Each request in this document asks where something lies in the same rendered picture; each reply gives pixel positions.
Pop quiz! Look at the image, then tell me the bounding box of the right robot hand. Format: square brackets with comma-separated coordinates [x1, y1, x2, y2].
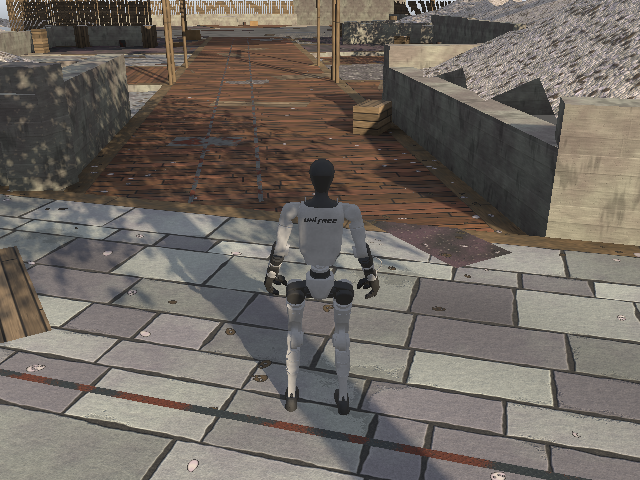
[357, 276, 380, 299]

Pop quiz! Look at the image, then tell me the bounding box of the robot left upper arm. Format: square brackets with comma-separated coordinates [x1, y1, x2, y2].
[273, 202, 300, 257]

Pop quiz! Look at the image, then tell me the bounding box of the robot right upper arm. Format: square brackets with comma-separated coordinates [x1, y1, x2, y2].
[342, 203, 369, 259]

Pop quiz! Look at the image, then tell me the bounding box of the robot right forearm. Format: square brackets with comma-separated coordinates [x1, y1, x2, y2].
[358, 243, 377, 281]

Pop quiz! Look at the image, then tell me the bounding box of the left robot hand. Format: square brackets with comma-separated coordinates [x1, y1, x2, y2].
[264, 274, 287, 295]

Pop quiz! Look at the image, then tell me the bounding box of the humanoid robot torso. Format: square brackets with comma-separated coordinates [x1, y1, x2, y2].
[297, 197, 344, 300]

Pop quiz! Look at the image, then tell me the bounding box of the left robot thigh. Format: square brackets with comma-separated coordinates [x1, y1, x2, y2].
[286, 279, 306, 349]

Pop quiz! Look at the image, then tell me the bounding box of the robot left forearm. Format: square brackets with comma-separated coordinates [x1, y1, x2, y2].
[266, 241, 284, 278]

